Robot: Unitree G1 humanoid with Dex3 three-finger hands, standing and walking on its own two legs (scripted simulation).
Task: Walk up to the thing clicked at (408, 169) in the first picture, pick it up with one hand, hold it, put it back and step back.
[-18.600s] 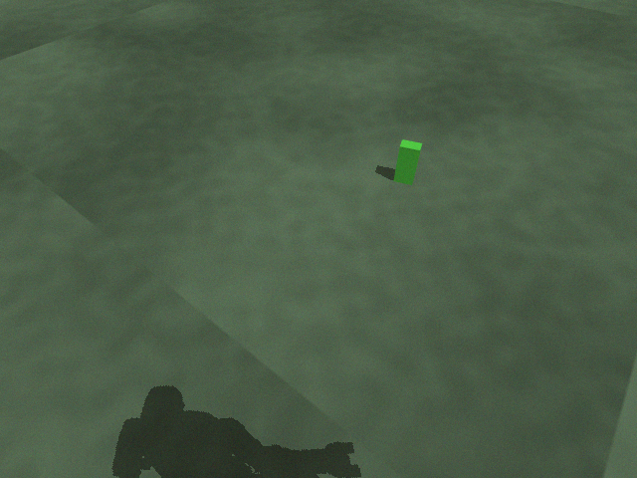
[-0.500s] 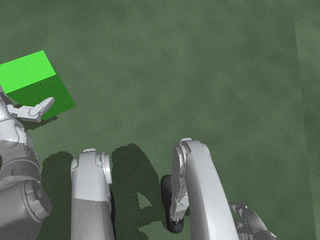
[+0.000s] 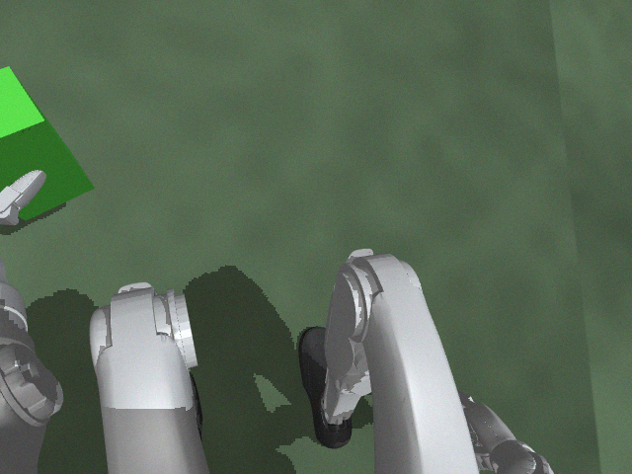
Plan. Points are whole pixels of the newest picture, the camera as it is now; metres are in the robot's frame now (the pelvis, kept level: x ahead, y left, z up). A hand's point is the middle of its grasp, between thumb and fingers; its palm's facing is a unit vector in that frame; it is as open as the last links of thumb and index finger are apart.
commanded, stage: crouch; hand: left
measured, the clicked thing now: (19, 158) +0.47 +0.28 -0.10
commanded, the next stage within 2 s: lower in 0.18 s
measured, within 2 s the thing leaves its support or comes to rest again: rests again in 1.48 s
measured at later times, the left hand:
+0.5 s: hand out of the picture +0.46 +0.32 -0.13, palm faces +0.48 -0.88 -0.03, open 9.9 cm
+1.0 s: hand (12, 187) +0.47 +0.32 -0.18, palm faces +0.47 -0.88 -0.03, open 9.9 cm
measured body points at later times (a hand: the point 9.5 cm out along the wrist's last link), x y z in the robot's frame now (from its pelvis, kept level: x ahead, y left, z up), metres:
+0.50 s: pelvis +0.00 +0.00 -0.02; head +0.24 +0.11 +0.34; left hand +0.43 +0.36 -0.12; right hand +0.09 -0.27 -0.10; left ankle +0.08 +0.12 -0.29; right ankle +0.12 -0.12 -0.29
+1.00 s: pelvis +0.00 +0.01 -0.03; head +0.25 +0.14 +0.31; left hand +0.44 +0.36 -0.17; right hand +0.10 -0.27 -0.09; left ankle +0.08 +0.13 -0.29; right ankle +0.12 -0.12 -0.29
